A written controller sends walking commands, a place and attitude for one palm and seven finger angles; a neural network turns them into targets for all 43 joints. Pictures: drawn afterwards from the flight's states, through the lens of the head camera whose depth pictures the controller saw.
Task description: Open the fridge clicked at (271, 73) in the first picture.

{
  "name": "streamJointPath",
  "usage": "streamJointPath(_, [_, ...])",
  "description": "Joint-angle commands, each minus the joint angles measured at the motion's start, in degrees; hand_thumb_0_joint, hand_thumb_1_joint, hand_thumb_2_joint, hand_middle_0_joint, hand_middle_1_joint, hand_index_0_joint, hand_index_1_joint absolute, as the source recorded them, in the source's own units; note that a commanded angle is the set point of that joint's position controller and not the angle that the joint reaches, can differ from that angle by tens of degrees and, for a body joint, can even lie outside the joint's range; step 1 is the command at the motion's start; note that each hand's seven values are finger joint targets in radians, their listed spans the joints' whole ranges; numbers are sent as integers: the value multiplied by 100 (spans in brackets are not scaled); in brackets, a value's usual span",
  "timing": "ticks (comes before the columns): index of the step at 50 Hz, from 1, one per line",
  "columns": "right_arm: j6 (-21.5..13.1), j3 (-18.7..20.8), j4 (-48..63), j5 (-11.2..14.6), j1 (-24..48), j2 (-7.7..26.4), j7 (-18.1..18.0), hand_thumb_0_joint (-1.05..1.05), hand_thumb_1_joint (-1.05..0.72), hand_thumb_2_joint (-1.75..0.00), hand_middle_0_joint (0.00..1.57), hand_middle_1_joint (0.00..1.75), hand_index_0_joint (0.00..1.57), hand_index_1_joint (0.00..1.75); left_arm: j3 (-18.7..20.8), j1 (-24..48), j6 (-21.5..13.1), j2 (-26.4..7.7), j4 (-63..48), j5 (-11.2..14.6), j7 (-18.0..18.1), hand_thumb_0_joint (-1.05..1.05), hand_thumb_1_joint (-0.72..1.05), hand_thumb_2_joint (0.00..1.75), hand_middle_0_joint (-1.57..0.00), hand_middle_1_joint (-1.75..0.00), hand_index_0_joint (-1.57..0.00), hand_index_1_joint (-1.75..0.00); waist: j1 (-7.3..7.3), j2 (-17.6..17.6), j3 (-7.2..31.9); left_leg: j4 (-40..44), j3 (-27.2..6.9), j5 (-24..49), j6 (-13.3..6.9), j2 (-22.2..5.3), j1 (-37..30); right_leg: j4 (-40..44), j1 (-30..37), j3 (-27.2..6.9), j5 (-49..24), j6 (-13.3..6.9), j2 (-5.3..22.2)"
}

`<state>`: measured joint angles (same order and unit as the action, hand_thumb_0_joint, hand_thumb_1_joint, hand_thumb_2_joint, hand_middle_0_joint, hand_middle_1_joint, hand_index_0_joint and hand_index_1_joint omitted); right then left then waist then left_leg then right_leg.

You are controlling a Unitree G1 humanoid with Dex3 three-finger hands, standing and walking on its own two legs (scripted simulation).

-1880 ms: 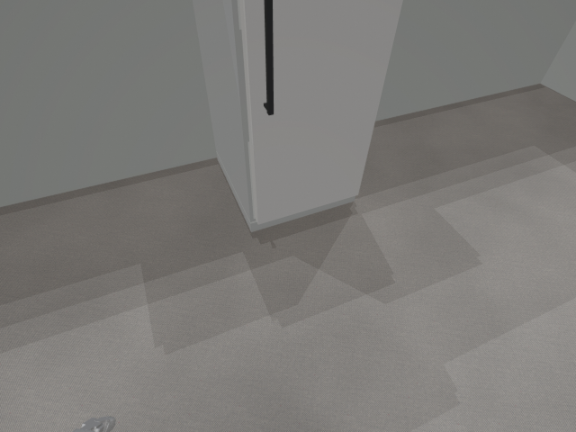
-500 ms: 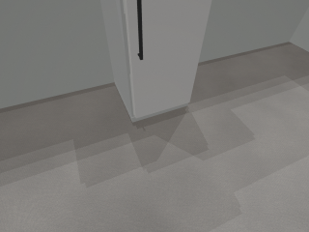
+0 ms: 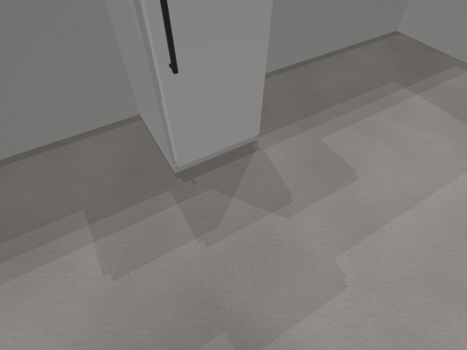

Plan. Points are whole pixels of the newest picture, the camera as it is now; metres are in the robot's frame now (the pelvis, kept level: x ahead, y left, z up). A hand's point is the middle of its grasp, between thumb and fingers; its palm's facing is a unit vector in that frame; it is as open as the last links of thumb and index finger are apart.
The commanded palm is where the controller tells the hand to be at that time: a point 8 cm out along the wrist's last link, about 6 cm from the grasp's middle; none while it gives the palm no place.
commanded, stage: walk to a spot facing it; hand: left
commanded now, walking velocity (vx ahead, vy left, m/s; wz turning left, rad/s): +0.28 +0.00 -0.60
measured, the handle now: (164, 16) +1.05 +0.32 +0.09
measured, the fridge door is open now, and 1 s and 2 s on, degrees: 0 0 0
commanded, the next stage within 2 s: none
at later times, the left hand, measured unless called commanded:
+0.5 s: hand out of the picture +0.08 +0.19 -0.15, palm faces -0.09 -0.98 -0.20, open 7.4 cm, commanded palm none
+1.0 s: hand (205, 204) +0.48 +0.12 -0.16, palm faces -0.51 -0.84 -0.16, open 7.4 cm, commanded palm none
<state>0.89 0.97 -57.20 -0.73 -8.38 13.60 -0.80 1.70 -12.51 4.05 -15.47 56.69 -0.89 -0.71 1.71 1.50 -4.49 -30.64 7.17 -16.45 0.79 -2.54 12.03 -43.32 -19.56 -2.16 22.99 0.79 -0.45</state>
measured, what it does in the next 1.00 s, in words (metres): walks ahead, turning right: left foot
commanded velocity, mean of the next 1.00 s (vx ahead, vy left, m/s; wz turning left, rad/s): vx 0.32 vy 0.00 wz -0.58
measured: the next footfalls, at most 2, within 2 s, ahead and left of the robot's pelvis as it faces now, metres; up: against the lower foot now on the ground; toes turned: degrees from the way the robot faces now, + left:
left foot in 0.58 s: +0.25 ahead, +0.11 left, +0.00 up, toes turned -12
right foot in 1.16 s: +0.42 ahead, -0.17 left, +0.00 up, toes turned -45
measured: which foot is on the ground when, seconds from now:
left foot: down 0.00-0.06, up 0.08-0.56, down 0.58-1.00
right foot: down 0.00-0.58, up 0.60-1.00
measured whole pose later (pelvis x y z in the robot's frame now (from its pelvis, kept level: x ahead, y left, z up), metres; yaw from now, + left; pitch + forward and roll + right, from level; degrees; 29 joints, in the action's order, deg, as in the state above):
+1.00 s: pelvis +0.29 +0.01 +0.01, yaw -32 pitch +0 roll -1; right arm -4.5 1.6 -61.3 -1.2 -26.9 9.1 -1.8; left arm 5.3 -7.7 2.3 -13.0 53.4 -2.0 -2.8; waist -1.6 2.0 -3.6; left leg -19.4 19.2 -22.1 -0.8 -2.9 -3.3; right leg -54.2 -37.4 5.4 6.2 0.4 4.1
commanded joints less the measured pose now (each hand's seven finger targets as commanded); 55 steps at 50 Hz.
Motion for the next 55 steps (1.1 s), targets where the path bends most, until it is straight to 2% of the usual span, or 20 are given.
streamJointPath(1, [-80,381,535,-55,356,1270,-70,0,-90,-90,20,30,20,30,238,-664,-154,-476,-413,-42,-78,0,90,90,-20,-30,-20,-30,240,-867,685,645,-885,-94,-746,-1674,420,204,743,256,254,-46,246])
streamJointPath(2, [-32,384,560,-45,464,1177,-38,0,-90,-90,20,30,20,30,283,-1156,-204,-481,-263,-67,-84,0,90,90,-20,-30,-20,-30,498,-459,670,-229,-540,-1105,-419,-1314,1090,1075,1523,243,-227,-72,196])
streamJointPath(3, [29,291,675,4,270,678,16,0,-90,-90,20,30,20,30,376,-1424,-317,-1020,-230,-152,-19,0,90,90,-20,-30,-20,-30,540,1605,472,-2205,169,-1983,85,-344,2293,2691,1864,-1736,938,-433,1197])
streamJointPath(4, [-16,247,955,-46,586,546,51,0,-90,-90,20,30,20,30,394,-1477,-353,-1364,-329,-83,86,0,90,90,-20,-30,-20,-30,556,2096,-87,-3368,-287,-1996,196,95,3170,3690,1184,-3844,1125,-899,2133])
streamJointPath(5, [-53,302,1008,-63,694,780,84,0,-90,-90,20,30,20,30,411,-1327,-382,-1234,-401,-48,144,0,90,90,-20,-30,-20,-30,416,1321,-287,-3521,-855,-1276,102,-184,3070,3818,948,-3467,1467,-1097,2055])
streamJointPath(10, [-159,366,686,-80,198,575,173,0,-90,-90,20,30,20,30,312,-894,-644,-637,-476,-20,83,0,90,90,-20,-30,-20,-30,-44,215,29,-3262,-715,179,217,-373,2436,3361,732,-2158,417,-1066,1231])
streamJointPath(14, [-188,369,720,-80,136,387,183,0,-90,-90,20,30,20,30,325,-1291,-720,-527,-310,-18,61,0,90,90,-20,-30,-20,-30,1,462,205,-2984,-639,548,304,-303,2633,3267,1224,-1826,-263,-999,980])
streamJointPath(22, [-346,314,1083,-43,831,245,168,0,-90,-90,20,30,20,30,343,-1676,-724,-460,-123,-99,131,0,90,90,-20,-30,-20,-30,310,610,141,-1631,-564,27,289,-215,2596,2986,1746,-2207,-1074,-1245,1179])
streamJointPath(25, [-427,299,1084,9,640,219,149,0,-90,-90,20,30,20,30,379,-1423,-694,-537,-173,-104,150,0,90,90,-20,-30,-20,-30,195,812,250,-725,-496,-220,179,-29,1674,2571,1494,-2142,-1861,-1154,1090])
streamJointPath(27, [-504,328,788,17,-299,349,72,0,-90,-90,20,30,20,30,423,-999,-678,-555,-261,-66,147,0,90,90,-20,-30,-20,-30,-279,596,468,376,-444,288,117,69,-97,1790,561,-1784,-1878,-866,710])
streamJointPath(28, [-539,406,520,12,-1106,706,-25,0,-90,-90,20,30,20,30,410,-982,-678,-356,-307,-23,108,0,90,90,-20,-30,-20,-30,-586,-87,858,672,-779,259,15,-324,-1707,770,-332,-1398,-1806,-667,256])
streamJointPath(29, [-565,580,326,-76,-1873,1409,-63,0,-90,-90,20,30,20,30,373,-1102,-665,-25,-397,58,21,0,90,90,-20,-30,-20,-30,-799,-1815,1375,1172,-2976,-437,-463,-2149,-2825,-1079,-1686,-493,296,-310,-495])
streamJointPath(30, [-488,540,327,-49,-2043,1452,-58,0,-90,-90,20,30,20,30,382,-978,-689,-69,-472,9,14,0,90,90,-20,-30,-20,-30,-752,-1693,1136,1787,-3756,-1126,-771,-2787,-2230,-2165,-2008,-248,890,-219,-294])
streamJointPath(31, [-442,493,503,-49,-1600,1241,-35,0,-90,-90,20,30,20,30,400,-787,-671,-142,-524,-40,-1,0,90,90,-20,-30,-20,-30,-597,-1155,563,1971,-3601,-1658,-892,-2711,-1411,-2545,-2047,-280,643,-212,83])
streamJointPath(33, [-511,302,520,-52,-1023,519,-45,0,-90,-90,20,30,20,30,446,-525,-578,-77,-388,-125,-100,0,90,90,-20,-30,-20,-30,-311,-939,-272,2206,-2456,-1416,-530,-2086,-164,-2933,-1943,-106,-265,-167,391])
streamJointPath(37, [-671,200,314,-4,-1134,156,-109,0,-90,-90,20,30,20,30,418,-802,-380,200,-283,-129,-189,0,90,90,-20,-30,-20,-30,12,-1106,-112,1911,-543,1173,-35,-1421,-250,-2905,-1805,80,-1270,-31,458])
streamJointPath(44, [-698,198,1,-22,-1782,176,-139,0,-90,-90,20,30,20,30,335,228,-284,324,-644,-135,-236,0,90,90,-20,-30,-20,-30,-161,-670,-294,1790,181,2798,-284,-1492,-1159,-2120,-2688,493,-1726,20,521])
streamJointPath(51, [-580,222,-289,-79,-2356,363,-139,0,-90,-90,20,30,20,30,209,1200,-385,342,-882,-85,-248,0,90,90,-20,-30,-20,-30,-423,-732,-317,1152,850,5119,-469,-1565,-1867,93,-1744,1333,-1190,-329,63])
streamJointPath(53, [-555,260,-246,-56,-2212,520,-143,0,-90,-90,20,30,20,30,256,745,-423,236,-765,-97,-215,0,90,90,-20,-30,-20,-30,-176,-956,11,378,1078,6374,-405,-1617,-1951,342,-1048,1459,-1003,-535,-189])
streamJointPath(55, [-542,308,-109,-16,-1836,731,-112,0,-90,-90,20,30,20,30,361,-339,-498,-81,-466,-118,-170,0,90,90,-20,-30,-20,-30,363,-1188,708,-1105,1250,6389,-310,-1569,-1596,768,491,1466,-989,-725,-361])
